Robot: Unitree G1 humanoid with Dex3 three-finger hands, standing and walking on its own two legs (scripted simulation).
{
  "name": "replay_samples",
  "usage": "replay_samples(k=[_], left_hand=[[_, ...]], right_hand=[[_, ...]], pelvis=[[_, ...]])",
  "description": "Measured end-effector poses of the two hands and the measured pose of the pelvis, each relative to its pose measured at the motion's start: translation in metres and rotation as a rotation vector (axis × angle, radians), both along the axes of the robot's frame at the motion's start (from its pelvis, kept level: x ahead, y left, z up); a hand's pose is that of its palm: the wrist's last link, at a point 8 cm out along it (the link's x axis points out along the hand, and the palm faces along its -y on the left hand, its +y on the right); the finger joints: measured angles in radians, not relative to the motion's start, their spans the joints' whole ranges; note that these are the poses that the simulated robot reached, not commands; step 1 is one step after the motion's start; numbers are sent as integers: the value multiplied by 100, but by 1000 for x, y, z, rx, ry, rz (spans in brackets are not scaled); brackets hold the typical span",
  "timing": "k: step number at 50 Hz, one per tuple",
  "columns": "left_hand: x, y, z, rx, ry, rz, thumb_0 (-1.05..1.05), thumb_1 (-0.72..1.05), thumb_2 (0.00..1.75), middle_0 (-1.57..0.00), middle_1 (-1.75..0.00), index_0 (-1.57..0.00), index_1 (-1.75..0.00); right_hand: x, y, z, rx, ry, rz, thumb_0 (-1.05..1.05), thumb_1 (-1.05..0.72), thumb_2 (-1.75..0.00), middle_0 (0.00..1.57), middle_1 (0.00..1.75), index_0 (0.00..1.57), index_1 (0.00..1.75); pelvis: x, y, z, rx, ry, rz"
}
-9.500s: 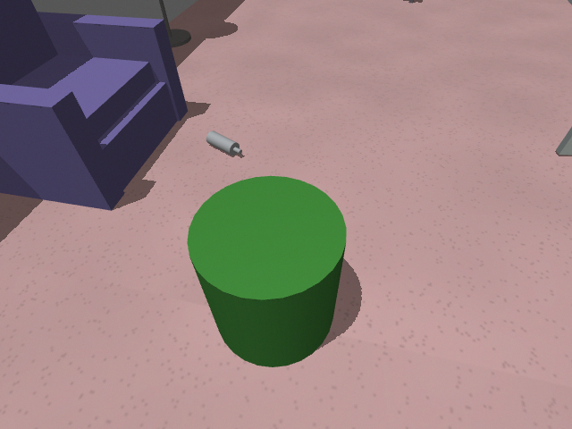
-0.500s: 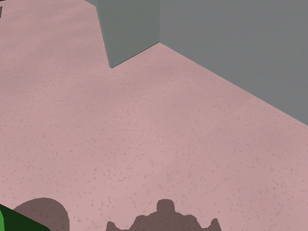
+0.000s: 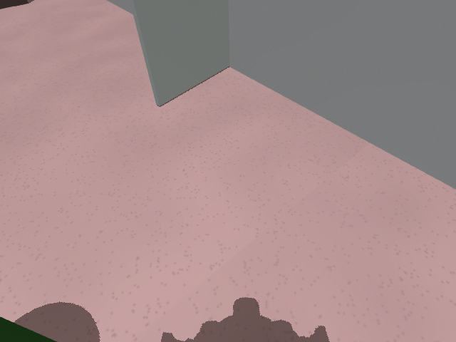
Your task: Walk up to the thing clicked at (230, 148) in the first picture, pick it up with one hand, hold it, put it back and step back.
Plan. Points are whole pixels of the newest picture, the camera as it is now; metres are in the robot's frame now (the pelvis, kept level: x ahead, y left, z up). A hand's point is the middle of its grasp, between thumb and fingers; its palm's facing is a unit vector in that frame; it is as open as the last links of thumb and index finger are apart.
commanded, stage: stand
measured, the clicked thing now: out of the picture +0.41 +1.80 -0.74
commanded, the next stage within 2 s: none
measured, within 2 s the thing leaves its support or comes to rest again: neither
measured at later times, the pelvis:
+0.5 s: pelvis +0.00 -0.01 +0.00, yaw +0 degrees
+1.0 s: pelvis +0.00 -0.01 +0.00, yaw -1 degrees
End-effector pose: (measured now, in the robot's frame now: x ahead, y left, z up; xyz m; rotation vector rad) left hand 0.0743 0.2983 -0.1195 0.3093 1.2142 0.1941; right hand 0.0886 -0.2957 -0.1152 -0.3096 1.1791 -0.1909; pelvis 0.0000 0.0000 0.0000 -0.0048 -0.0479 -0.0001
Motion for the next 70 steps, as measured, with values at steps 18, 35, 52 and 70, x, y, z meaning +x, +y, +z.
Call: replay_samples(k=[18,35,52,70], left_hand=[[-8,-6,1,5,28,5,1,90,90,-20,-30,-21,-30],[0,-10,1,-3,10,-2,1,90,90,-20,-30,-21,-30],[0,-8,2,0,15,1,1,90,90,-20,-30,-21,-30],[-1,-8,1,1,26,-2,1,90,90,-20,-30,-21,-30]], right_hand=[[-19,-6,-5,9,53,-18,1,-91,-90,20,30,21,30],[-18,-9,-3,2,46,-16,1,-91,-90,20,30,21,30],[-15,-9,-3,-1,45,-13,1,-91,-90,20,30,21,30],[-15,-9,-3,-3,54,-15,1,-91,-90,20,30,21,30]], pelvis=[[-1,-7,1,2,5,-4],[2,-9,1,3,5,-8],[5,-8,1,3,5,-10],[8,-8,1,2,9,-11]])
